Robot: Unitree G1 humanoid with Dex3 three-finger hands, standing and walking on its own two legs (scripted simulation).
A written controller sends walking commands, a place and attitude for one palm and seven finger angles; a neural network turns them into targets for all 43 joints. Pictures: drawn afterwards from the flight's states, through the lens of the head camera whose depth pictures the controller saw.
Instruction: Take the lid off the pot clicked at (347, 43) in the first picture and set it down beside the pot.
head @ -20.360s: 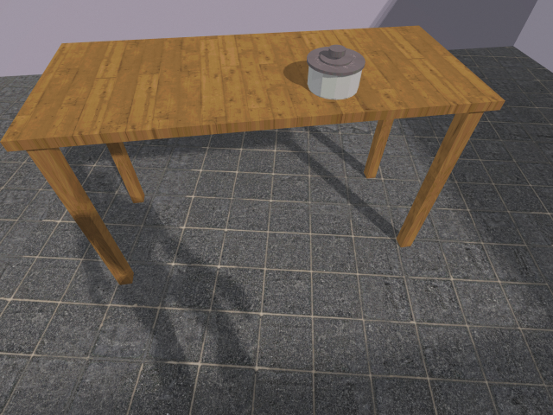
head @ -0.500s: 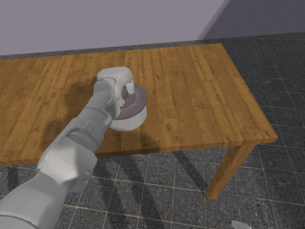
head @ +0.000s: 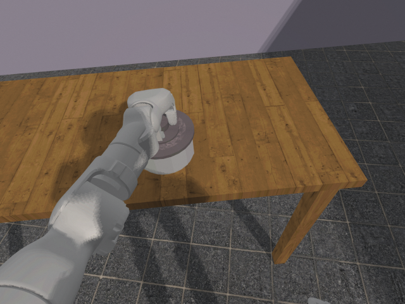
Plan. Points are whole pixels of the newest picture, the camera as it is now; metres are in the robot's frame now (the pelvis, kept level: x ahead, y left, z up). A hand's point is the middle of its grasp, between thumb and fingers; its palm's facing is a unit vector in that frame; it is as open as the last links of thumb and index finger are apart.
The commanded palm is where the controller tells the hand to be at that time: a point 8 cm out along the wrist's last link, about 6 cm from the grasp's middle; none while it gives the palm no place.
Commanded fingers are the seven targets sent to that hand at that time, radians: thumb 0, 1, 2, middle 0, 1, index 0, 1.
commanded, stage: lift the lid straight up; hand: left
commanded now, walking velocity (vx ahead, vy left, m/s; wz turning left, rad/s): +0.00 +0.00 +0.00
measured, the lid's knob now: (158, 124) +0.49 +0.08 +0.09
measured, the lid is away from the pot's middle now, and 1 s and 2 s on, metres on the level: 0.00 0.01 0.00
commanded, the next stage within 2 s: move the lid sideways beside the pot in 1.94 s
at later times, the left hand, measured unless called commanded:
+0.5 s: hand (154, 119) +0.45 +0.08 +0.13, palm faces -0.28 -0.07 -0.96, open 7.1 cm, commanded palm +0.45 +0.09 +0.21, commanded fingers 0.00 0.62 1.04 -0.82 -1.04 -0.93 -1.05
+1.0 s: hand (147, 104) +0.46 +0.09 +0.17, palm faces -0.28 -0.07 -0.96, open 7.1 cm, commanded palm +0.45 +0.09 +0.25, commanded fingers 0.00 0.62 1.04 -0.82 -1.04 -0.93 -1.05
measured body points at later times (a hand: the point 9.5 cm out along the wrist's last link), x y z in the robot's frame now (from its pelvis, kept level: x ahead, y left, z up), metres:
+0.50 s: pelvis +0.00 +0.00 +0.00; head +0.02 -0.04 +0.45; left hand +0.46 +0.08 +0.19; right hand +0.12 -0.24 -0.14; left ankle -0.01 +0.09 -0.74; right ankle -0.03 -0.11 -0.74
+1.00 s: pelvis -0.01 +0.00 +0.00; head +0.02 -0.04 +0.45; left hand +0.47 +0.09 +0.22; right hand +0.11 -0.25 -0.13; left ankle -0.01 +0.09 -0.74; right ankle -0.03 -0.11 -0.74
